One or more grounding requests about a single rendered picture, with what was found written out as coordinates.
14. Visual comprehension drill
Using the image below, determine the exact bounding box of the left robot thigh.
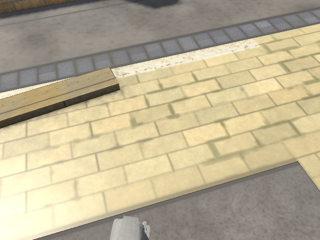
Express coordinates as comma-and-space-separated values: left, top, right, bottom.
110, 215, 150, 240

